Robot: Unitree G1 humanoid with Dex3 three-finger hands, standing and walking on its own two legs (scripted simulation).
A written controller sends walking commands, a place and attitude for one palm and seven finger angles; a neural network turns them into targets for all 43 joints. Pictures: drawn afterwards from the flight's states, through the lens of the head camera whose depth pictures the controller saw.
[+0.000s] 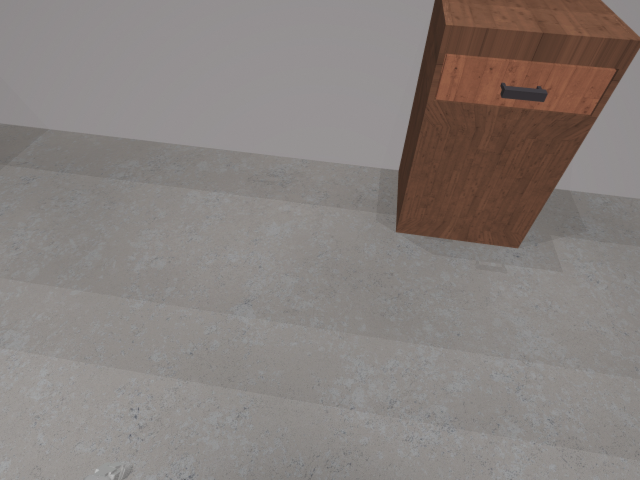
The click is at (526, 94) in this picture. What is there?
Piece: drawer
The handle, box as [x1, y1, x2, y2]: [500, 83, 547, 101]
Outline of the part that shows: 501,83 501,97 543,101 547,94 546,91 542,89 540,86 537,86 534,89 506,86 504,83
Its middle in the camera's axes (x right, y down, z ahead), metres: +0.61 -0.45 +1.16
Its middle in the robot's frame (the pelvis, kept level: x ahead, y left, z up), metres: +1.19 -0.55 -0.06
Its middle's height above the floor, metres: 0.70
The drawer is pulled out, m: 0.00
